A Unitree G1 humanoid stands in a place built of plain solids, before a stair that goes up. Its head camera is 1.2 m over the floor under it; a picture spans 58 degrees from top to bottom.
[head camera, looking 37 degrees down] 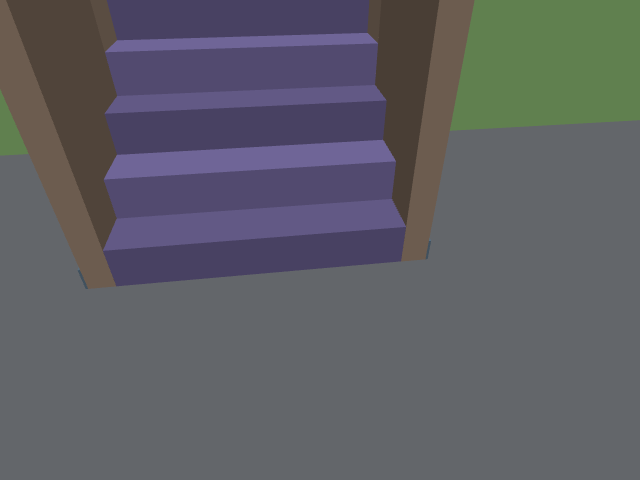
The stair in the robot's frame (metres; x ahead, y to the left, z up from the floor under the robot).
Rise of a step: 0.18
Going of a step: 0.22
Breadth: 1.20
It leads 8 degrees to the left of straight ahead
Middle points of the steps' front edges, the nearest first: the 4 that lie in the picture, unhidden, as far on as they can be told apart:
1.36 0.24 0.18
1.58 0.26 0.37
1.80 0.29 0.55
2.02 0.32 0.73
